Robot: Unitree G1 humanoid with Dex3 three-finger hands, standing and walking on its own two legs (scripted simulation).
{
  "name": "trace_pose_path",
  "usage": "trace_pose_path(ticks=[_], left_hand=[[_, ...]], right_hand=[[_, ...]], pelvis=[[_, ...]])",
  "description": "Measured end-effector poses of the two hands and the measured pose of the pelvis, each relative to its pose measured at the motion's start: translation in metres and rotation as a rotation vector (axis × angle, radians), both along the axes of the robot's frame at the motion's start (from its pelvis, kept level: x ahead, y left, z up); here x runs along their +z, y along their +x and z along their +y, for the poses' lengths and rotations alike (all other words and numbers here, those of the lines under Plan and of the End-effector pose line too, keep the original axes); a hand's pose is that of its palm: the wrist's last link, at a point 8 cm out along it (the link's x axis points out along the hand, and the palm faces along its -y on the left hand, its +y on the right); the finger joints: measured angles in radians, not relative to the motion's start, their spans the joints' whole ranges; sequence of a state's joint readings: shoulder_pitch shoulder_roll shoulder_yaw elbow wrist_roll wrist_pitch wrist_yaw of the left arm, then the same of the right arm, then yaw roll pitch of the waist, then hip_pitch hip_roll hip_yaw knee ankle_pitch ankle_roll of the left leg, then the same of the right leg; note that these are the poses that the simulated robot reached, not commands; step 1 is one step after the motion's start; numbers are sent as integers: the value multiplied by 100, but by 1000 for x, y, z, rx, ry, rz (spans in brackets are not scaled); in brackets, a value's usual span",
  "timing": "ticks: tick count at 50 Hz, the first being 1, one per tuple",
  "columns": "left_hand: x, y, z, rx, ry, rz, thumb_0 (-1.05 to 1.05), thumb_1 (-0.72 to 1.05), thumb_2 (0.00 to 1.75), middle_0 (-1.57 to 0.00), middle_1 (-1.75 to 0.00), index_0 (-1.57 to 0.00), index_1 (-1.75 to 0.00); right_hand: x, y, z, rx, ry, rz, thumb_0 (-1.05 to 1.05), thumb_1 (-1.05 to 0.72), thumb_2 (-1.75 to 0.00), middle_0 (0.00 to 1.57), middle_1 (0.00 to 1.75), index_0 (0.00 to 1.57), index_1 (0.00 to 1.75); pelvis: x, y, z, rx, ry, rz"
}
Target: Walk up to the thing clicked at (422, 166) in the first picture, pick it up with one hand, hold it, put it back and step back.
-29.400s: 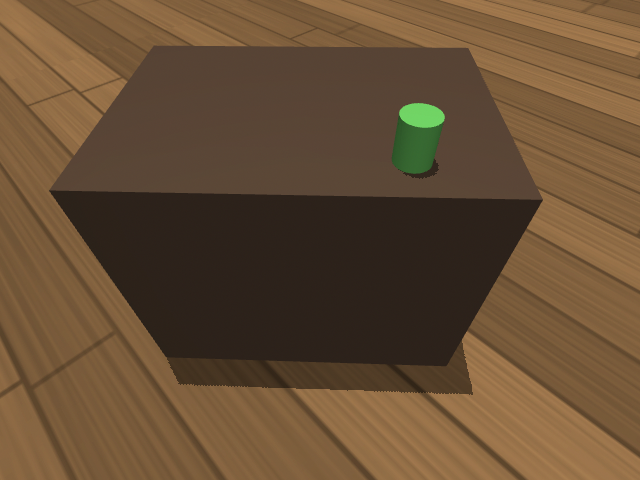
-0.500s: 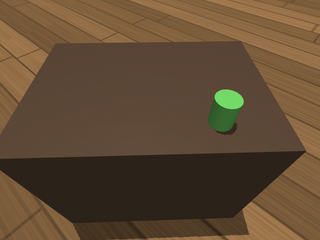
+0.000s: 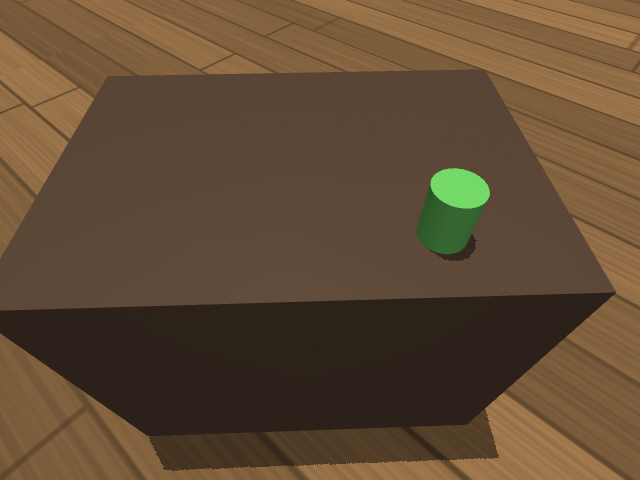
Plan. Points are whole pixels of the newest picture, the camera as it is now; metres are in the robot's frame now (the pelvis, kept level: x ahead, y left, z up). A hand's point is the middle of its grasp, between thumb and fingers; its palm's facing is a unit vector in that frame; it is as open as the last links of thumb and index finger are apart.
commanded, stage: step back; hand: right
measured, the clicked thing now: (450, 212) +0.48 -0.19 +0.02
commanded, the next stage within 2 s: none
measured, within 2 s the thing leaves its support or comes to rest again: neither
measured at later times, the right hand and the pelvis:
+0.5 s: hand out of the picture -0.02 -0.25 -0.17, palm faces -0.10 +0.90 -0.42, open 7.4 cm; pelvis -0.10 +0.02 -0.02, yaw +2 degrees
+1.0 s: hand out of the picture -0.10 -0.25 -0.17, palm faces +0.04 +0.95 -0.32, open 7.4 cm; pelvis -0.21 +0.00 -0.01, yaw -4 degrees
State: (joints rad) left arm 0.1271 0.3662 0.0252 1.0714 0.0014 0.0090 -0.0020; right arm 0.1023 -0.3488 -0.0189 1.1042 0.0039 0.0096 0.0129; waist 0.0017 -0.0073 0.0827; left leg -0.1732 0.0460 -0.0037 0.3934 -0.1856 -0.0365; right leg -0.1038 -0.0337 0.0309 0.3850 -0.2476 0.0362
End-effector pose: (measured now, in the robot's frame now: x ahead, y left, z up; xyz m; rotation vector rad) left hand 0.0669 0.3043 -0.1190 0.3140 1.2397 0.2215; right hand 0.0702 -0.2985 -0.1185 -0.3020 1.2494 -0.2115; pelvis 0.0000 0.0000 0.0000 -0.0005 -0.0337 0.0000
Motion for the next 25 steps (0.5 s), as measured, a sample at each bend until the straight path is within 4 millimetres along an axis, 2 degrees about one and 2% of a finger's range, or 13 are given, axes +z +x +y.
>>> trace_pose_path(ticks=[7, 10, 13, 16, 19, 23, 25], left_hand=[[-5, -10, 4, -4, 47, -7, 0, 91, 90, -20, -30, -20, -30], [-6, -23, -1, -9, 57, -9, 0, 91, 90, -20, -30, -20, -30], [-3, -37, -4, -26, 56, 0, 0, 91, 90, -20, -30, -20, -30], [-1, -46, -2, -36, 55, 5, 0, 91, 90, -20, -30, -20, -30], [-4, -46, 7, -43, 57, -27, 0, 90, 90, -20, -30, -20, -30], [-19, -46, 25, -27, 39, -105, 0, 90, 90, -20, -30, -20, -30], [-24, -51, 30, -13, 25, -116, 0, 91, 90, -20, -30, -20, -30]], right_hand=[[-8, -3, -18, 8, -14, -17, 1, -90, -89, 21, 30, 20, 30], [-14, -6, -29, 12, -23, -30, 1, -90, -89, 21, 30, 20, 30], [-14, -10, -31, 21, -34, -35, 1, -90, -90, 20, 30, 20, 30], [-11, -22, -27, 19, -33, -45, 1, -90, -90, 20, 30, 20, 30], [-11, -40, -20, 36, -47, -23, 1, -90, -90, 20, 30, 20, 30], [-13, -70, -3, 71, -86, 28, 1, -90, -90, 20, 30, 20, 30], [-8, -86, 8, 82, -87, 48, 1, -90, -90, 20, 30, 20, 30]], pelvis=[[-11, -29, -11, 1, 6, 0], [-17, -41, -17, 8, -1, -8], [-16, -52, -13, -3, 19, -6], [-15, -62, -7, 3, 19, 10], [-17, -73, 1, 18, 5, 27], [-27, -93, 13, 50, -4, 21], [-25, -103, 17, 31, 16, 1]])
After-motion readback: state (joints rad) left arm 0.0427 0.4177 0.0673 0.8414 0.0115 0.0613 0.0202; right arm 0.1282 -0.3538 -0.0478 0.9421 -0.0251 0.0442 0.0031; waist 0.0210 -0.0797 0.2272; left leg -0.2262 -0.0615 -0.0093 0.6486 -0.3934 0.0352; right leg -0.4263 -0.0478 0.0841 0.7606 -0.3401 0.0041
